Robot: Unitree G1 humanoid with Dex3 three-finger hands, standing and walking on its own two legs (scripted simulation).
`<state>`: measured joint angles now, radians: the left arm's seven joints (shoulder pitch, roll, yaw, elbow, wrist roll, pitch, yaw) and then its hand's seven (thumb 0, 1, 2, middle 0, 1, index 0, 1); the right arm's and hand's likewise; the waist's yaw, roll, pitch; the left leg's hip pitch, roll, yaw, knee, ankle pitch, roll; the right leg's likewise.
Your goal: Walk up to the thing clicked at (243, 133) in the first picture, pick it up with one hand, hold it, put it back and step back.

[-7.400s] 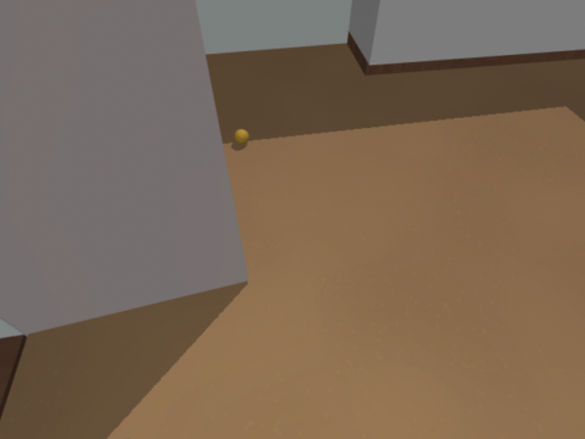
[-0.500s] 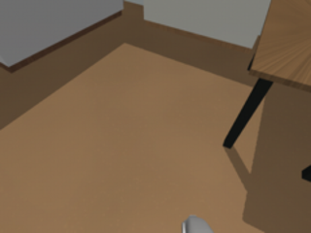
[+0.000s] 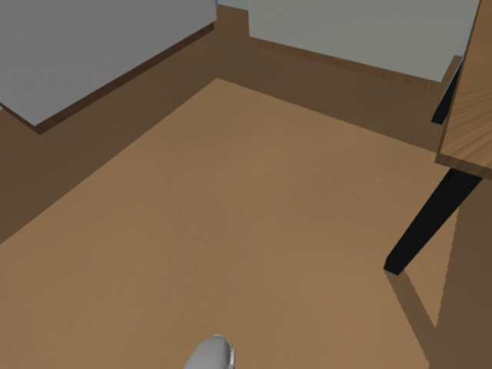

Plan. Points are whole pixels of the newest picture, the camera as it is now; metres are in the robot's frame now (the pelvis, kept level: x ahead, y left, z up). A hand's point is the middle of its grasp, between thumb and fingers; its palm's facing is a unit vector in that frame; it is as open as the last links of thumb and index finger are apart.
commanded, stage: walk up
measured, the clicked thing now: out of the picture +0.35 +1.51 -0.73
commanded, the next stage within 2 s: none
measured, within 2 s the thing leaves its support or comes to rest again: neither
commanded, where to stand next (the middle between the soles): +0.33 +0.06 m, yaw -1 degrees
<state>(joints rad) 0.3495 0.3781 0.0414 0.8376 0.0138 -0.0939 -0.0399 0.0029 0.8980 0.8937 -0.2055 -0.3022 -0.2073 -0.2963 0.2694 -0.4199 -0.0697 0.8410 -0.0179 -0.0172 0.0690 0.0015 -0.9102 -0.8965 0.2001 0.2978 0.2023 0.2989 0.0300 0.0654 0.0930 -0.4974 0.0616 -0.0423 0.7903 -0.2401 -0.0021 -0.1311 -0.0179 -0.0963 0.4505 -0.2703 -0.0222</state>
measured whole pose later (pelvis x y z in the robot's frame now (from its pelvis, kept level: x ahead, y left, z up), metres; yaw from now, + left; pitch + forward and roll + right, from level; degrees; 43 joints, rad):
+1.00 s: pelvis +0.23 +0.07 -0.02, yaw -2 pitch -4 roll +1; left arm 0.19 0.39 0.02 0.88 0.01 0.01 -0.02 0.00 0.90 0.89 -0.20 -0.30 -0.21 -0.30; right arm 0.26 -0.38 -0.04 0.95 -0.02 -0.03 0.00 0.00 -0.91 -0.90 0.20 0.30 0.20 0.30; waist 0.02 -0.03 0.10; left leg -0.31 0.01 0.02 0.65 -0.26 -0.01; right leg -0.35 -0.07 -0.01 0.69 -0.28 0.00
